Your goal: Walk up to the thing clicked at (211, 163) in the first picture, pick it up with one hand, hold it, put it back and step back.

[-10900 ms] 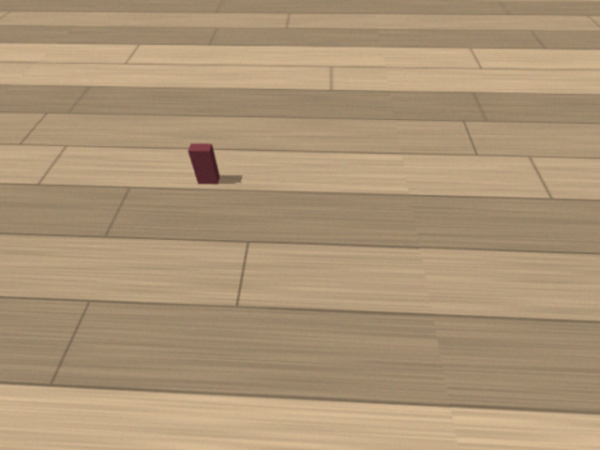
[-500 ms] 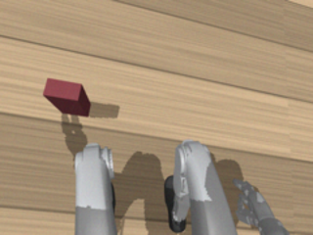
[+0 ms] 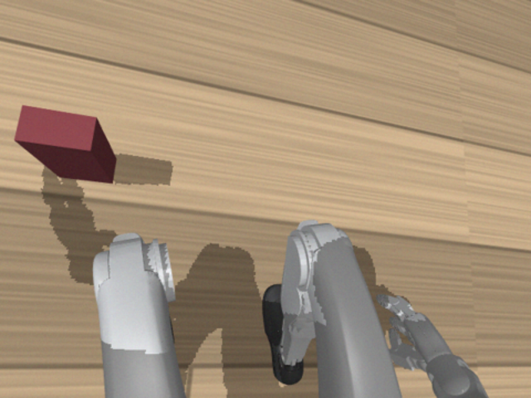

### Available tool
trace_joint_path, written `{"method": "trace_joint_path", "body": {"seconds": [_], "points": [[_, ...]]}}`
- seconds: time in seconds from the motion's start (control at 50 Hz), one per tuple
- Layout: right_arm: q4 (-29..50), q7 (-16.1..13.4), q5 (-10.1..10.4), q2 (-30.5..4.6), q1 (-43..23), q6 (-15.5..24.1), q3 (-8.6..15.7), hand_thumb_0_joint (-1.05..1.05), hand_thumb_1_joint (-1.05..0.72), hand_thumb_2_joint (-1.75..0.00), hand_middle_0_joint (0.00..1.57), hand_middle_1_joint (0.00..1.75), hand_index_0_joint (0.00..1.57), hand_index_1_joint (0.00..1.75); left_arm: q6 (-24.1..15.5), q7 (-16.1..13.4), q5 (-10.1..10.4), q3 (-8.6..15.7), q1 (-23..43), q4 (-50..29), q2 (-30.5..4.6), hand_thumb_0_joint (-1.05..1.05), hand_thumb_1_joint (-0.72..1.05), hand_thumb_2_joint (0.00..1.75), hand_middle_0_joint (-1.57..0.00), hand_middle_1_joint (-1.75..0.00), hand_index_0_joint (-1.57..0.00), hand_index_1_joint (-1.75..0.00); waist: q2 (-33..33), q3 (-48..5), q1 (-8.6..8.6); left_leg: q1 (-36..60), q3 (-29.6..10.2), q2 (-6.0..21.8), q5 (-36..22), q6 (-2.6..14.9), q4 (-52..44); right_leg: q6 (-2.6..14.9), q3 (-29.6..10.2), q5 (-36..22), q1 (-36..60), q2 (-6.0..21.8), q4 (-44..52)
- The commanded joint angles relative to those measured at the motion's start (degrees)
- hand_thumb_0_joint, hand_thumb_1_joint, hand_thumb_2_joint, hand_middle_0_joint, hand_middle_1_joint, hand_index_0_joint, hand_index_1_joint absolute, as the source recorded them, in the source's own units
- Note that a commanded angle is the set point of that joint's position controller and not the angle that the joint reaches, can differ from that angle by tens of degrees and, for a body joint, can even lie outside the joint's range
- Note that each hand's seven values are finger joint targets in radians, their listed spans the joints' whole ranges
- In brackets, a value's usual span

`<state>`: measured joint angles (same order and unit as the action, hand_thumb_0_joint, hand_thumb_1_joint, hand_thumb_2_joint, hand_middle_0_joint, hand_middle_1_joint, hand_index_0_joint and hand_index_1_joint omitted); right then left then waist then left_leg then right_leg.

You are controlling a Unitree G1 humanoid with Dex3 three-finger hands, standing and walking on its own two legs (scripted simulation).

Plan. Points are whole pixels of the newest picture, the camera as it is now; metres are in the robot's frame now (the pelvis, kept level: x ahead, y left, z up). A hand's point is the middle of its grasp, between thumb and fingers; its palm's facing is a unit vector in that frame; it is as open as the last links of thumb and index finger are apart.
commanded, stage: approach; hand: left
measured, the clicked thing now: (75, 151) +0.49 +0.29 -0.25
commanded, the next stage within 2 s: close in in 0.22 s
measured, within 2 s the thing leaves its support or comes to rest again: neither
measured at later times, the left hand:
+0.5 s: hand (19, 183) +0.41 +0.35 -0.21, palm faces +0.32 -0.95 +0.04, open 17.6 cm
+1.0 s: hand (66, 173) +0.44 +0.29 -0.23, palm faces +0.32 -0.95 +0.00, open 17.1 cm
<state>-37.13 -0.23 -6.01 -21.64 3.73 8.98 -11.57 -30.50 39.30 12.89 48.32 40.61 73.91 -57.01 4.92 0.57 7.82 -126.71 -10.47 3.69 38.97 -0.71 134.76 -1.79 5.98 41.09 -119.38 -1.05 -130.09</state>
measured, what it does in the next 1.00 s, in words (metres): lowers itself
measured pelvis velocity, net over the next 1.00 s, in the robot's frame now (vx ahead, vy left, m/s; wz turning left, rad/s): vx -0.01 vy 0.01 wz -0.12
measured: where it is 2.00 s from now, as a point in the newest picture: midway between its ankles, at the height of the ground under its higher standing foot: (224, 360)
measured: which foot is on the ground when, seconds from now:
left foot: down 0.00-1.00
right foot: down 0.00-1.00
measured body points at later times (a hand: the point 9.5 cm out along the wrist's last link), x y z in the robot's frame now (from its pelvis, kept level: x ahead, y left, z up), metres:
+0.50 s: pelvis -0.01 +0.01 -0.07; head +0.23 +0.15 +0.28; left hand +0.39 +0.40 -0.21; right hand +0.15 -0.26 -0.12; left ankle +0.08 +0.13 -0.32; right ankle +0.10 -0.13 -0.32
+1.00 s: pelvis -0.01 +0.01 -0.07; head +0.23 +0.16 +0.27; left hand +0.42 +0.34 -0.23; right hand +0.13 -0.25 -0.12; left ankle +0.08 +0.13 -0.32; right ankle +0.10 -0.13 -0.32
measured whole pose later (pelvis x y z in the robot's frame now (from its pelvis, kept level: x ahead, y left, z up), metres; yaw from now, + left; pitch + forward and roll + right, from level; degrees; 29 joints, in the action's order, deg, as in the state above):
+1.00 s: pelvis -0.01 +0.01 -0.07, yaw -7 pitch +13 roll -16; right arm -32.0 6.6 -19.3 -21.5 -8.4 -2.6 -27.4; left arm -58.1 7.8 6.9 36.3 37.1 82.3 -49.0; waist 14.5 15.8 14.3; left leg -128.8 -21.1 3.3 39.7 -0.6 152.2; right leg -4.2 12.4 37.9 -118.7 -5.3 -140.4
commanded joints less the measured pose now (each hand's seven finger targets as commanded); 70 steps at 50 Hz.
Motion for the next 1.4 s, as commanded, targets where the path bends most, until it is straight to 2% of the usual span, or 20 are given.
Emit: {"method": "trace_joint_path", "body": {"seconds": [0.0,0.06,0.16,0.22,0.24,0.32,0.4,0.48,0.56,0.64,0.68,0.76,0.9,0.94,1.12,1.14,1.16,1.26,1.3,1.38], "points": [[2.2,-0.1,-1.5,-15.5,6.8,-0.4,3.7,0.0,-0.91,-0.89,0.2,0.3,0.2,0.3,-6.8,-1.6,0.4,2.2,9.4,-8.9,-20.4,0.0,-0.61,0.0,-0.06,-0.09,-0.08,-0.07,-19.5,-35.5,-0.23,29.6,3.2,0.6,-10.8,0.93,-11.7,3.56,4.3,-10.9,13.6,-2.1,9.6],[2.3,0.2,-3.0,-16.1,4.4,-2.0,2.4,0.0,-0.92,-0.9,0.2,0.3,0.2,0.3,-10.1,-3.2,-0.4,3.9,10.3,-11.6,-23.8,0.0,-0.6,0.0,-0.06,-0.09,-0.08,-0.07,-24.0,-35.7,-0.52,31.3,2.7,1.2,-11.5,0.47,-10.3,3.58,4.9,-11.1,12.6,-2.3,7.2],[2.7,0.8,-5.5,-17.2,0.6,-4.2,-0.2,0.0,-0.92,-0.9,0.2,0.3,0.2,0.3,-14.8,-5.0,-0.4,4.8,6.3,-8.3,-23.1,0.0,-0.61,0.01,-0.06,-0.11,-0.08,-0.09,-24.5,-32.6,0.94,29.2,1.5,1.7,-11.2,0.16,-7.5,3.29,6.5,-11.7,13.4,-3.0,4.8],[2.8,0.9,-6.9,-18.3,-1.1,-5.0,-1.4,0.0,-0.92,-0.9,0.2,0.3,0.2,0.3,-16.9,-5.4,0.1,2.6,4.7,-5.5,-19.0,0.0,-0.61,0.01,-0.05,-0.11,-0.08,-0.08,-24.8,-31.4,3.24,30.9,0.4,2.2,-13.8,-0.18,-5.7,3.07,7.7,-14.1,12.9,-3.3,3.4],[3.0,0.9,-7.3,-18.3,-1.9,-5.2,-2.3,0.0,-0.92,-0.9,0.2,0.3,0.2,0.3,-17.7,-5.9,0.2,3.0,4.8,-4.8,-20.1,0.0,-0.61,0.02,-0.05,-0.11,-0.08,-0.09,-25.2,-30.2,3.39,30.1,0.0,2.3,-13.8,-0.3,-5.3,3.1,8.0,-14.2,13.1,-3.4,2.9],[3.8,1.1,-8.7,-18.9,-4.3,-6.1,-4.5,0.0,-0.91,-0.9,0.2,0.3,0.2,0.3,-20.7,-8.3,0.8,0.1,5.0,-0.7,-16.7,0.0,-0.61,0.04,-0.04,-0.14,-0.09,-0.1,-22.0,-26.6,5.59,26.2,-0.9,2.4,-9.9,-0.11,-2.8,2.71,9.3,-12.7,14.1,-4.0,2.6],[4.2,1.8,-10.3,-19.4,-6.6,-6.7,-6.1,0.0,-0.91,-0.89,0.2,0.3,0.2,0.3,-24.0,-12.5,0.3,-1.0,5.1,0.4,-15.4,0.0,-0.61,0.08,-0.03,-0.15,-0.08,-0.11,-20.6,-24.6,5.78,23.8,-1.4,2.5,-7.6,0.01,-0.8,2.41,10.0,-12.3,15.0,-4.5,2.1],[4.3,2.7,-11.6,-19.7,-7.8,-7.5,-6.8,0.0,-0.91,-0.9,0.2,0.3,0.2,0.3,-26.6,-18.6,-1.4,-3.1,6.4,-0.4,-12.4,0.0,-0.61,0.11,-0.03,-0.17,-0.08,-0.12,-22.6,-22.1,6.3,24.0,-2.3,2.6,-6.8,-0.68,-1.1,2.34,11.1,-12.0,13.9,-4.6,1.1],[4.4,3.8,-12.8,-19.7,-8.6,-8.9,-6.9,0.0,-0.91,-0.9,0.2,0.3,0.2,0.3,-28.1,-24.4,-4.5,-5.6,6.5,-1.6,-10.4,0.0,-0.61,0.15,-0.04,-0.19,-0.1,-0.15,-24.3,-19.9,7.08,24.1,-2.9,2.8,-7.2,-1.12,-1.5,2.43,11.9,-12.5,12.9,-4.8,0.2],[4.4,4.7,-13.5,-20.2,-9.0,-10.2,-6.8,0.0,-0.92,-0.9,0.2,0.3,0.2,0.3,-29.2,-27.5,-5.9,-8.0,6.0,-3.2,-7.6,0.0,-0.61,0.15,-0.08,-0.2,-0.13,-0.16,-26.8,-19.9,8.33,26.5,-4.2,2.9,-9.4,-1.81,-2.4,2.48,13.0,-14.0,12.2,-4.7,-1.2],[4.7,5.0,-13.5,-20.1,-9.0,-10.7,-7.2,0.0,-0.92,-0.9,0.2,0.3,0.2,0.3,-29.5,-28.5,-6.0,-9.3,6.2,-2.5,-6.1,0.0,-0.61,0.15,-0.1,-0.21,-0.14,-0.17,-24.9,-19.1,9.63,24.7,-4.5,2.6,-8.9,-1.47,-1.8,2.3,13.1,-14.4,12.9,-4.8,-1.0],[5.1,5.3,-13.4,-20.0,-9.6,-11.3,-8.0,0.0,-0.92,-0.9,0.2,0.3,0.2,0.3,-30.3,-29.5,-5.3,-10.5,6.2,-1.3,-5.2,0.0,-0.61,0.15,-0.11,-0.2,-0.15,-0.17,-21.8,-18.2,10.24,22.1,-4.3,2.4,-7.4,-0.71,-0.5,2.02,12.6,-14.3,14.2,-5.1,0.0],[6.3,5.6,-13.3,-20.0,-10.8,-12.0,-8.9,0.0,-0.93,-0.9,0.2,0.3,0.2,0.3,-31.3,-31.1,-5.5,-12.0,6.8,0.7,-4.6,0.0,-0.61,0.17,-0.12,-0.21,-0.16,-0.18,-20.4,-16.7,10.74,20.7,-5.0,2.4,-4.0,-0.54,-1.0,2.02,13.3,-11.9,13.3,-5.4,0.2],[6.6,5.7,-13.3,-19.7,-11.0,-12.1,-9.1,0.0,-0.93,-0.9,0.2,0.3,0.2,0.3,-31.5,-31.8,-5.5,-11.3,6.5,0.7,-5.3,0.0,-0.61,0.16,-0.11,-0.2,-0.14,-0.17,-20.1,-16.0,9.95,19.6,-4.8,2.4,-3.2,-0.4,-0.9,2.05,13.1,-11.3,13.6,-5.5,0.4],[6.1,6.0,-13.6,-19.6,-10.6,-12.6,-9.6,0.0,-0.93,-0.91,0.2,0.3,0.2,0.3,-32.5,-34.1,-6.3,-12.3,7.2,-0.2,-5.2,0.0,-0.61,0.17,-0.09,-0.18,-0.12,-0.16,-21.4,-17.4,10.45,20.9,-4.9,2.5,-5.4,-0.58,-0.5,2.12,13.2,-13.7,14.8,-5.8,0.1],[6.3,6.0,-13.6,-19.6,-10.4,-12.6,-9.5,0.0,-0.94,-0.91,0.2,0.3,0.2,0.3,-32.5,-34.2,-6.4,-13.4,8.0,-0.5,-4.4,0.0,-0.61,0.17,-0.09,-0.18,-0.12,-0.17,-21.6,-17.2,11.01,21.0,-4.8,2.5,-5.3,-0.49,-0.3,2.02,13.2,-13.8,14.7,-5.7,0.3],[6.0,6.1,-13.7,-19.8,-10.1,-12.7,-9.4,0.0,-0.92,-0.91,0.2,0.3,0.2,0.3,-32.5,-34.5,-6.2,-12.9,7.6,0.1,-3.8,0.0,-0.55,0.19,-0.12,-0.16,-0.13,-0.16,-21.2,-17.5,11.3,21.2,-5.2,2.5,-5.6,-0.6,-0.3,1.94,13.5,-14.1,14.8,-5.7,0.1],[5.8,6.1,-13.6,-19.6,-10.2,-13.0,-9.6,0.0,-0.92,-0.91,0.2,0.3,0.2,0.3,-32.4,-35.0,-6.3,-13.5,7.6,0.4,-4.1,0.0,-0.52,0.21,-0.13,-0.18,-0.13,-0.18,-21.0,-16.9,11.07,20.8,-5.0,2.5,-5.9,-0.46,0.0,2.0,13.4,-14.6,15.2,-5.8,0.5],[5.8,6.2,-13.6,-19.7,-10.1,-13.1,-9.8,0.0,-0.92,-0.91,0.2,0.3,0.2,0.3,-32.5,-35.1,-6.4,-14.5,8.5,0.7,-3.5,0.0,-0.51,0.21,-0.12,-0.16,-0.12,-0.17,-20.5,-16.6,11.91,20.1,-5.0,2.4,-5.4,-0.34,0.1,1.89,13.4,-14.3,15.2,-5.8,0.6],[5.7,6.2,-13.7,-19.6,-10.0,-13.3,-9.9,0.0,-0.92,-0.91,0.2,0.3,0.2,0.3,-32.5,-35.4,-6.3,-14.1,8.5,0.7,-4.1,0.0,-0.51,0.21,-0.12,-0.17,-0.12,-0.17,-20.8,-17.5,11.48,21.3,-5.2,2.6,-6.3,-0.5,0.1,1.96,13.5,-14.8,15.5,-5.9,0.6]]}}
